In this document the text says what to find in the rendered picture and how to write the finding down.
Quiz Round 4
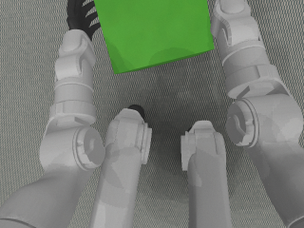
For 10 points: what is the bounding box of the right robot upper arm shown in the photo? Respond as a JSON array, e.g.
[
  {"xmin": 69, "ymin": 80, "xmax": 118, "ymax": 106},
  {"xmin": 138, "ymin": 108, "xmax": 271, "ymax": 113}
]
[{"xmin": 225, "ymin": 93, "xmax": 304, "ymax": 228}]

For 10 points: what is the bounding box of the robot right shin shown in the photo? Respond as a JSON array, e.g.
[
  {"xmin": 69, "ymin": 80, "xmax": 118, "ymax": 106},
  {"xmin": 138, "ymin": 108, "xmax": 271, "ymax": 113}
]
[{"xmin": 188, "ymin": 121, "xmax": 226, "ymax": 165}]

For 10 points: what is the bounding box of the left robot hand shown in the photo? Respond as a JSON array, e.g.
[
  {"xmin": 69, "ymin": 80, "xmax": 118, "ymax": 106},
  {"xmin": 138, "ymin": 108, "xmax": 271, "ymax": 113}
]
[{"xmin": 66, "ymin": 0, "xmax": 101, "ymax": 42}]

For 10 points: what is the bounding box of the robot right forearm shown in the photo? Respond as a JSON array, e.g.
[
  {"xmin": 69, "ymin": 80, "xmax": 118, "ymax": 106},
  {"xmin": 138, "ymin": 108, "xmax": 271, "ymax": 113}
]
[{"xmin": 210, "ymin": 0, "xmax": 304, "ymax": 130}]

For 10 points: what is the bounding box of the robot left foot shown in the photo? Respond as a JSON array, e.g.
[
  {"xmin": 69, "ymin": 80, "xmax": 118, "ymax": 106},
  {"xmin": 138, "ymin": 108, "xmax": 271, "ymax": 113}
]
[{"xmin": 128, "ymin": 104, "xmax": 145, "ymax": 121}]

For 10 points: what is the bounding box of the robot left forearm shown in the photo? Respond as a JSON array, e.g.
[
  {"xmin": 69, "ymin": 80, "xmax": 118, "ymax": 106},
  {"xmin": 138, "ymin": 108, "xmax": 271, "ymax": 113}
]
[{"xmin": 39, "ymin": 29, "xmax": 97, "ymax": 159}]

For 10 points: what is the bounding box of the left robot upper arm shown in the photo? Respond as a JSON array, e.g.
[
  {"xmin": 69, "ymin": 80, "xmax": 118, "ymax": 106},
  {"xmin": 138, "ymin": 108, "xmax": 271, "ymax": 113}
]
[{"xmin": 0, "ymin": 125, "xmax": 105, "ymax": 228}]

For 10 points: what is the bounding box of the carton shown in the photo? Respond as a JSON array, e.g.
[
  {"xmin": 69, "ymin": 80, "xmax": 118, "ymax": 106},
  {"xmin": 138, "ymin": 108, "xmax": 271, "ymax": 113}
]
[{"xmin": 93, "ymin": 0, "xmax": 215, "ymax": 74}]

